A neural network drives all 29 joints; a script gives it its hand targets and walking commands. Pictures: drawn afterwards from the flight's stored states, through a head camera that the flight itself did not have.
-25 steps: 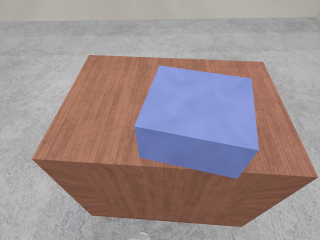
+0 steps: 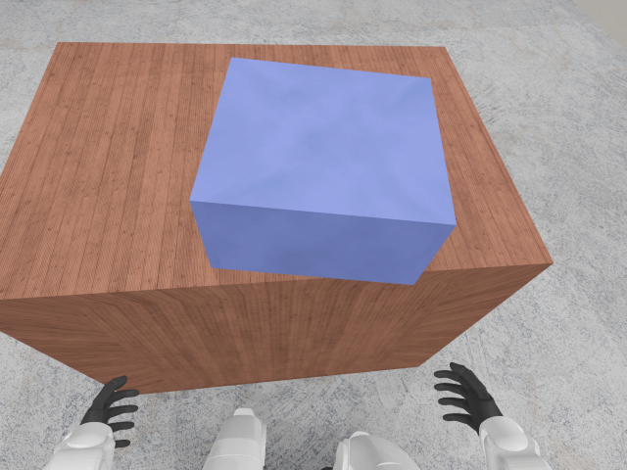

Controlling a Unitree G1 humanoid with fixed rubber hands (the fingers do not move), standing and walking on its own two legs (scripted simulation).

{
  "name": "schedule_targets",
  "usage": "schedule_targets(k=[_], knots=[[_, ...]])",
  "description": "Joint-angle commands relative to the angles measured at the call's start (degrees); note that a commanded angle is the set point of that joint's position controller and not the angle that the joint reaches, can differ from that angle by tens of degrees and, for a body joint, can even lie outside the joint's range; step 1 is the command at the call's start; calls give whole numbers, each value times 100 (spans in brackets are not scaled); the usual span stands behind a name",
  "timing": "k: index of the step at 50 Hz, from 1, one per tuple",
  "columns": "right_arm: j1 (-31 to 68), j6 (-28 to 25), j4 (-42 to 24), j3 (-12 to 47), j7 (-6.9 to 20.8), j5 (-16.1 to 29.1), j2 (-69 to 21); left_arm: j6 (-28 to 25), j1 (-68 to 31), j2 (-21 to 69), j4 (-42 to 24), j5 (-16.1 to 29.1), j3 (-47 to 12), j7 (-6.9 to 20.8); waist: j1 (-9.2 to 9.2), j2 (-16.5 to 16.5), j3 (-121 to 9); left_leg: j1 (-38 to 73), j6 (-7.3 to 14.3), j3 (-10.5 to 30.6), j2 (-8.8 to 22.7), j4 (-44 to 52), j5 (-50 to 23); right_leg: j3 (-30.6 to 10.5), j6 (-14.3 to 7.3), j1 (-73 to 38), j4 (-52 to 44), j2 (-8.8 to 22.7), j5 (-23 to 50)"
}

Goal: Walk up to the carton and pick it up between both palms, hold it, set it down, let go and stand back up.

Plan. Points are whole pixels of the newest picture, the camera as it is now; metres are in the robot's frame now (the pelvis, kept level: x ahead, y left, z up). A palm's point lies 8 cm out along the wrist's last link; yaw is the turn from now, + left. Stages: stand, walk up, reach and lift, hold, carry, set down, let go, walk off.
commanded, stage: reach and lift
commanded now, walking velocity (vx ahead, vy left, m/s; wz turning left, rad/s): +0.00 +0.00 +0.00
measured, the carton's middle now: (322, 171) +0.51 +0.01 +0.04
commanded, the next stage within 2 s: none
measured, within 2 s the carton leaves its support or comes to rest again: neither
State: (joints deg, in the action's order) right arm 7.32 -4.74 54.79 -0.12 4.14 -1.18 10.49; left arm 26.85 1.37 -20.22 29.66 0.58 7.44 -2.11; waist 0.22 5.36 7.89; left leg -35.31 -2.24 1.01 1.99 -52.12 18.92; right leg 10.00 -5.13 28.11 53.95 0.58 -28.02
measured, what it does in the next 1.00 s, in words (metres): rises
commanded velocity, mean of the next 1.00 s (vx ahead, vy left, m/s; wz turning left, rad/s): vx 0.00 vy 0.00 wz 0.00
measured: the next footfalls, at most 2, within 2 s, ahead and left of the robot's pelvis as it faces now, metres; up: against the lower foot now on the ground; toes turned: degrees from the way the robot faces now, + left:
none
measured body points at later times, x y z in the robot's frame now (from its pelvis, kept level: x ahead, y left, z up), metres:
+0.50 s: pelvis +0.00 -0.01 +0.03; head +0.01 +0.03 +0.48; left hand +0.17 +0.28 -0.06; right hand +0.21 -0.19 -0.04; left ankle +0.08 +0.14 -0.69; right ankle +0.01 -0.06 -0.69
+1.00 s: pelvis +0.04 +0.03 +0.05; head +0.05 +0.06 +0.50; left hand +0.22 +0.28 -0.02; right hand +0.21 -0.21 -0.01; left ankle +0.08 +0.14 -0.69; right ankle +0.01 -0.06 -0.69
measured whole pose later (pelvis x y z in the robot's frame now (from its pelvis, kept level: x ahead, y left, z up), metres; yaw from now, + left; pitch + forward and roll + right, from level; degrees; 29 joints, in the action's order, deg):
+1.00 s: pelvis +0.04 +0.03 +0.05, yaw -4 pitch -1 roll +0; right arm -9.9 -14.9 40.2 -2.7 6.2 6.4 11.5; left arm -1.1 13.5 -15.5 25.9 8.6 0.2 -4.4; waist -3.8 3.9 2.1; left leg -14.6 0.6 -4.1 1.3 -26.5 11.0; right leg 4.4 -1.8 8.7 25.7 -0.6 -16.2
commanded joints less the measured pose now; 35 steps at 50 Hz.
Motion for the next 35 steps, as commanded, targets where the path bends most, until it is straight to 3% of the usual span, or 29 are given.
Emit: schedule_targets(k=[1,3,5,6,10,12,15,18,20,22,24,28,33,35], knots=[[-1202,-288,-243,126,-123,606,1427,63,1449,-291,-1006,-136,467,137,-138,-990,-2413,2721,-118,-227,-240,1435,-2962,-609,470,-1426,-1794,-76,3549],[-1002,-393,-734,288,-254,719,1336,18,1573,-367,-943,-220,665,192,-324,-709,-2201,2379,-14,-394,-375,1586,-2616,-769,561,-1853,-2029,-40,3734],[-796,-416,-1109,267,-355,542,1128,-62,1422,-497,-816,-347,764,222,-448,-458,-1795,1859,104,-591,-466,1832,-1791,-920,636,-2070,-2335,100,3075],[-608,-419,-1443,245,-395,483,1014,-104,1254,-596,-716,-339,828,200,-627,-335,-1583,1542,199,-617,-472,1838,-1338,-1098,650,-2034,-2446,170,2512],[-223,-395,-2304,125,-450,115,384,-530,201,-720,-663,-162,726,167,-701,-137,-1016,716,323,-713,-312,1622,-409,-1827,635,-1525,-2940,627,314],[-233,-338,-2577,49,-465,54,143,-751,-398,-787,-832,33,605,172,-608,-55,-1117,692,295,-680,-220,1535,-243,-2133,597,-1259,-3160,861,-527],[-341,-264,-2666,18,-459,72,25,-1015,-727,-830,-1215,246,428,80,-545,-257,-1254,761,281,-609,-119,1527,-296,-2188,510,-1132,-3084,903,-577],[-699,-197,-2588,-1,-555,111,10,-1122,-572,-820,-1362,412,262,107,-360,-451,-1199,899,241,-548,-78,1560,-304,-2243,540,-1236,-3083,973,-258],[-867,-174,-2451,-42,-660,109,104,-1061,-240,-847,-1267,386,255,178,-173,-473,-1127,1207,244,-561,-127,1675,-516,-2099,613,-1284,-3103,899,254],[-987,-175,-2213,-116,-722,171,249,-1026,-14,-840,-1380,369,267,226,-103,-789,-1115,1430,210,-589,-172,1822,-818,-1784,617,-1411,-2975,679,861],[-1148,-175,-1825,-139,-755,197,326,-1004,282,-722,-1266,298,187,262,3,-810,-927,1765,170,-566,-225,2073,-953,-1510,594,-1399,-3074,509,1024],[-1042,-328,-1918,-303,-699,197,477,-1127,635,-560,-1458,337,156,235,-63,-745,-741,2314,132,-588,-294,2520,-1320,-977,589,-1438,-3191,99,1179],[-884,-666,-2269,-379,-373,309,550,-1725,771,-377,-1503,446,11,39,-359,-855,-949,2719,119,-447,-209,2920,-1454,-730,484,-1525,-3379,-112,1122],[-892,-798,-2308,-526,-229,309,616,-1995,710,-296,-1506,501,-152,-49,-307,-945,-1090,2918,83,-356,-153,2980,-1380,-689,402,-1332,-3422,-149,1056]])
